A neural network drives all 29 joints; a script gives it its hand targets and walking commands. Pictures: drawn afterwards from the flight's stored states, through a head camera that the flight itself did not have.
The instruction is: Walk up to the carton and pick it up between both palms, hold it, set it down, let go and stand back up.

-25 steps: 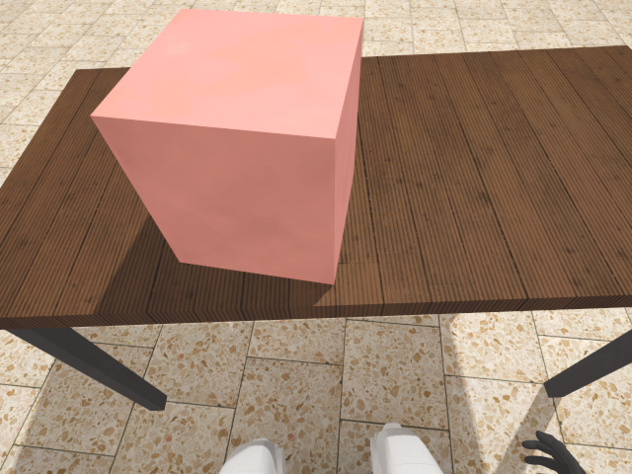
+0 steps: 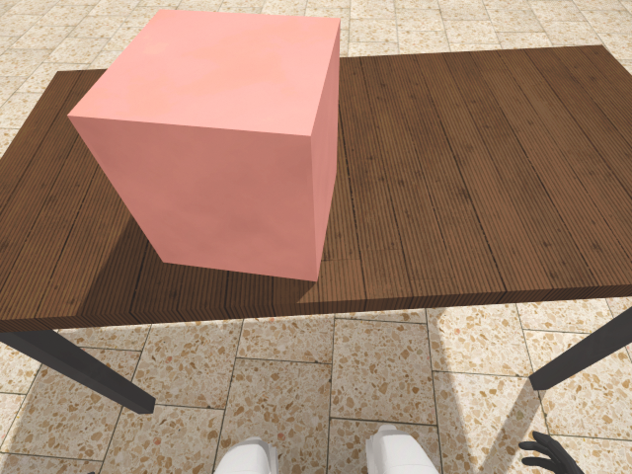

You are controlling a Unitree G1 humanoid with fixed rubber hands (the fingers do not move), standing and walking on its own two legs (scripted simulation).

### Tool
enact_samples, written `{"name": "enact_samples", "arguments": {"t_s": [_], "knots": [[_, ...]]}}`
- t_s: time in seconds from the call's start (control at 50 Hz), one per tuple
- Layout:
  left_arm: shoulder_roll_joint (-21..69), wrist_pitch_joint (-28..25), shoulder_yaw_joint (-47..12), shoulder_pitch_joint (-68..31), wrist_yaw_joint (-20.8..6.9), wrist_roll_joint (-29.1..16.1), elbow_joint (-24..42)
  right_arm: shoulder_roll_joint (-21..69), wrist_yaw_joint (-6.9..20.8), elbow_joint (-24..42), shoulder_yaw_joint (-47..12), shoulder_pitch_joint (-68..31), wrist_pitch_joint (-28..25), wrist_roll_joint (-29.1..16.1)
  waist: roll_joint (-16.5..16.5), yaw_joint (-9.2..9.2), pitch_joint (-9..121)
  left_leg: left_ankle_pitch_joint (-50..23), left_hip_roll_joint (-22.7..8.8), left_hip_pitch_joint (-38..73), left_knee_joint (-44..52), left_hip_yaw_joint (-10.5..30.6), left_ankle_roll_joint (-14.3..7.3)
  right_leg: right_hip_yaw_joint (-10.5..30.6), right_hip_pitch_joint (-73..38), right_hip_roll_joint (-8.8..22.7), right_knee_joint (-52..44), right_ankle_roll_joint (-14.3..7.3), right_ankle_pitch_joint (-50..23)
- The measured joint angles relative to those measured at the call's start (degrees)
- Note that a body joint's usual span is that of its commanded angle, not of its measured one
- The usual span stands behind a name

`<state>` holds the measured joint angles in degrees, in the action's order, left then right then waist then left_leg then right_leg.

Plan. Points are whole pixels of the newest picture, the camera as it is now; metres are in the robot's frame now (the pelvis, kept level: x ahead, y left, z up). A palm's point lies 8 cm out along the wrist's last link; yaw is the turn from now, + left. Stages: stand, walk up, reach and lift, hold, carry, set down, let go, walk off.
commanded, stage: walk up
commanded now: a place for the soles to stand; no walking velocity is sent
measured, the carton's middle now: (242, 152) +0.49 +0.10 +0.13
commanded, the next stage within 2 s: none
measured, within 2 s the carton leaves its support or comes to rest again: neither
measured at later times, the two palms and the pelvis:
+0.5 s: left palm out of the picture +0.04 +0.46 -0.08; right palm out of the picture +0.09 -0.18 -0.08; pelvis +0.00 +0.13 +0.01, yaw +1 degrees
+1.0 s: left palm out of the picture +0.09 +0.44 -0.07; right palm out of the picture +0.09 -0.19 -0.08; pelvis +0.02 +0.12 +0.02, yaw -3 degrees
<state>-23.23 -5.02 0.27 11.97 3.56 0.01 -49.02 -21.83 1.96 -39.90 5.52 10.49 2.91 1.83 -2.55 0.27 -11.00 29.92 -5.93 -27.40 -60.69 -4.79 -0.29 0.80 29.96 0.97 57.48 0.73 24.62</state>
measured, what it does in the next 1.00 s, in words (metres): steps to the left: left foot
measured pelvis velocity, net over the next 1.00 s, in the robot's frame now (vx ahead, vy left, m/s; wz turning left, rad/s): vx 0.02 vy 0.12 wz -0.05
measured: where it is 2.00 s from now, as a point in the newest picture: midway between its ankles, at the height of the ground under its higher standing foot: outside the picture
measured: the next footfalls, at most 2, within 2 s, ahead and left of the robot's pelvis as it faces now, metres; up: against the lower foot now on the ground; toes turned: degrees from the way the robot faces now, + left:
left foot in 0.28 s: +0.10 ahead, +0.17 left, +0.00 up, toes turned +8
right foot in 1.04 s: +0.14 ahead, -0.02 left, +0.00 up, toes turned -3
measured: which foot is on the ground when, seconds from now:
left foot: up 0.00-0.26, down 0.28-1.00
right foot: down 0.00-0.28, up 0.30-1.00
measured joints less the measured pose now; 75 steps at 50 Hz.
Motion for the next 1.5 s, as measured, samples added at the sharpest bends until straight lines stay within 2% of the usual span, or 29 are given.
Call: {"name": "enact_samples", "arguments": {"t_s": [0.06, 0.12, 0.2, 0.28, 0.32, 0.36, 0.4, 0.44, 0.56, 0.74, 0.82, 0.88, 0.98, 1.04, 1.08, 1.12, 1.18, 1.26, 1.3, 1.34, 1.38, 1.5], "knots": [[0.0, -1.04, 0.02, 2.76, 0.32, -0.01, -0.06, -0.68, 0.66, 0.03, 0.01, -0.1, 2.12, 0.96, -0.16, 0.0, 0.58, 0.98, 1.78, -4.26, -9.61, 1.68, 0.0, 0.02, -0.02, 0.42, -0.15, -0.61, 0.03], [0.01, -1.04, 0.01, 5.43, 1.14, 0.0, -0.05, -2.04, 1.23, 0.06, 0.02, -0.24, 2.38, 1.07, -1.23, -0.03, 0.65, 1.01, 1.57, -7.71, -13.46, 1.82, 0.01, -0.03, 0.0, 0.69, -0.21, -0.38, -0.05], [-0.02, -1.04, 0.01, 7.89, 1.89, 0.0, -0.03, -3.51, 1.66, 0.07, 0.0, -0.24, 2.68, 1.07, -3.23, -0.06, 0.7, 1.03, -0.1, -9.47, -12.34, 2.26, 0.01, -0.05, 0.03, 0.71, -0.19, 1.38, -0.21], [-0.88, -0.79, 0.02, 7.5, 2.12, 0.0, -0.05, -3.66, 2.11, 0.08, 0.04, 0.46, 2.18, 1.06, -3.49, -0.05, 0.7, 0.11, -1.04, -6.1, -3.97, 2.57, -0.4, 0.34, 0.02, 1.88, 0.88, 2.53, 0.24], [-1.05, 0.19, 0.02, 6.29, 2.29, 0.0, -0.15, -3.47, 2.09, 0.06, 0.05, 2.13, 0.95, 1.07, -2.88, -0.09, 0.53, -0.13, 0.39, -5.87, -6.42, 1.75, -2.31, 1.13, 0.35, 2.49, 5.7, 0.0, 2.26], [-1.05, 1.27, 0.01, 5.51, 2.29, 0.0, -0.4, -2.49, 2.02, -0.06, 0.04, 3.49, 0.92, 1.03, -2.26, -0.11, 0.6, 0.18, 1.31, -3.71, -6.48, 0.58, -3.24, 1.07, 1.03, 1.83, 13.23, -1.5, 2.63], [-1.05, 2.08, 0.0, 5.09, 2.29, 0.0, -0.88, -1.04, 1.72, -0.18, 0.04, 4.22, 1.21, 1.02, -1.2, -0.1, 0.63, -0.3, 2.3, -0.26, -3.72, -1.05, -3.26, 1.08, 1.11, 1.03, 18.79, -2.05, 2.66], [-1.07, 2.78, -0.02, 4.96, 2.09, 0.0, -1.03, -0.1, 1.24, -0.15, 0.05, 4.75, 0.92, 1.02, -0.45, -0.07, 0.82, -1.57, 3.47, 2.68, 0.38, -2.63, -3.26, 1.13, 1.15, 0.71, 20.39, -2.09, 2.7], [-1.1, 3.63, -0.02, 4.96, 1.03, 0.0, -1.31, 0.09, -0.69, -0.14, 0.06, 5.64, -1.83, 1.02, -0.29, -0.05, 0.8, -6.99, 6.22, 7.8, 12.36, -5.3, -3.26, 1.17, 1.15, 0.72, 19.22, -2.05, 0.52], [-1.11, 4.1, -0.01, 4.96, -0.62, 0.0, -1.52, 0.1, -1.75, -0.18, 0.05, 5.92, -3.74, 0.92, 1.47, -0.02, 0.78, -10.58, 7.8, 9.42, 19.88, -7.93, -3.3, 1.21, 1.15, 0.73, 6.64, -2.28, -1.15], [-1.1, 4.15, 0.0, 4.51, -0.65, 0.0, -1.53, 0.1, -1.8, -0.3, 0.05, 6.32, -3.73, 0.93, 1.92, -0.02, 0.77, -10.18, 8.1, 9.38, 19.27, -8.65, -6.6, 1.2, 1.12, 0.73, 3.06, -3.05, -1.17], [-1.1, 4.2, 0.0, 3.92, -0.73, 0.0, -1.53, 0.16, -1.8, -0.53, 0.05, 6.32, -3.67, 0.92, 2.18, -0.03, 0.77, -9.18, 7.91, 9.2, 17.88, -8.88, -7.04, 1.2, 1.11, 0.73, 2.18, -3.6, -1.18], [-1.11, 4.21, 0.0, 3.21, -1.09, 0.0, -1.53, 0.16, -1.79, -0.53, 0.05, 6.24, -3.81, 0.93, 2.36, -0.01, 1.02, -7.47, 7.21, 7.96, 15.19, -8.98, -6.59, 1.22, 0.4, 0.74, -0.17, -4.2, -1.17], [-1.12, 4.14, -0.01, 3.24, -1.09, 0.0, -1.51, 0.17, -1.7, -0.53, 0.04, 5.79, -3.66, 0.93, 2.39, 0.01, 1.27, -5.7, 6.32, 6.54, 12.09, -9.0, -5.67, 1.25, -2.2, 0.75, -5.19, -4.79, -1.57], [-0.76, 3.84, -0.01, 3.23, -1.09, 0.0, -1.53, 0.32, -1.62, -1.14, 0.04, 4.74, -2.96, 0.92, 1.68, -0.03, 1.22, -4.39, 4.76, 6.06, 9.85, -8.57, -4.79, 0.65, -2.28, -0.3, -5.06, -2.71, -3.54], [-0.34, 3.17, -0.01, 3.06, -1.09, 0.0, -1.52, 0.5, -1.46, -1.2, 0.03, 4.38, -2.15, 0.93, 1.78, 0.02, 1.52, -1.56, 5.02, 4.98, 7.0, -6.53, -4.06, 0.38, -2.29, -0.61, -4.84, -2.45, -3.56], [0.13, 2.51, 0.0, 2.84, -1.09, 0.0, -1.53, 0.11, -1.17, -1.17, 0.03, 4.05, -1.76, 0.92, 1.8, -0.01, 1.69, 0.39, 5.08, 3.52, 3.59, -3.68, -4.01, 0.35, -2.27, -0.61, -4.84, -3.15, -3.27], [0.16, 2.36, -0.01, 2.64, -1.09, 0.0, -1.54, -0.13, -0.77, -1.7, 0.03, 4.06, -1.77, 0.73, 1.78, -0.04, 1.72, 0.41, 3.8, 3.77, 4.79, -1.29, -4.01, 0.33, -2.26, -0.61, -4.85, -2.75, -3.09], [0.17, 2.37, -0.01, 2.54, -1.13, 0.0, -1.53, -0.15, -0.77, -2.42, 0.03, 4.1, -1.97, 0.49, 1.74, -0.06, 1.75, 0.44, 3.19, 5.14, 8.55, -0.85, -4.0, 0.29, -2.24, -0.63, -4.85, -2.49, -2.96], [0.17, 2.66, -0.01, 2.1, -1.44, 0.0, -1.55, -0.13, -0.77, -3.26, 0.03, 4.45, -2.67, 0.4, 1.95, -0.03, 1.76, -3.95, 3.29, 5.42, 10.23, -0.93, -2.36, 0.39, -2.28, -0.3, -4.86, -2.33, -2.77], [0.21, 3.1, 0.0, 1.92, -1.57, 0.0, -1.55, -0.1, -0.84, -3.77, 0.0, 5.4, -3.59, 0.4, 1.98, -0.03, 2.28, -4.54, 3.34, 5.29, 10.13, -0.91, -1.05, 0.42, -2.28, -0.19, -4.82, -2.45, -2.03], [0.37, 2.59, -0.01, 1.09, -2.03, 0.0, -1.52, -0.1, -1.52, -4.31, 0.01, 5.85, -4.48, 0.12, 2.39, -0.03, 2.85, -3.68, 3.11, 5.11, 9.66, -0.92, -0.22, 0.39, -2.28, -0.23, -4.98, -1.44, -2.33]]}}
